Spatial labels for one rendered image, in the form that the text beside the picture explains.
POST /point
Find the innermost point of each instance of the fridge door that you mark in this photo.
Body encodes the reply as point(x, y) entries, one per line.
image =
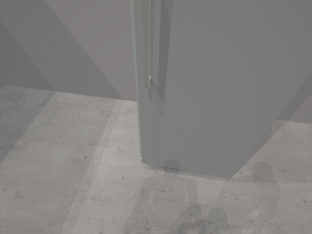
point(221, 73)

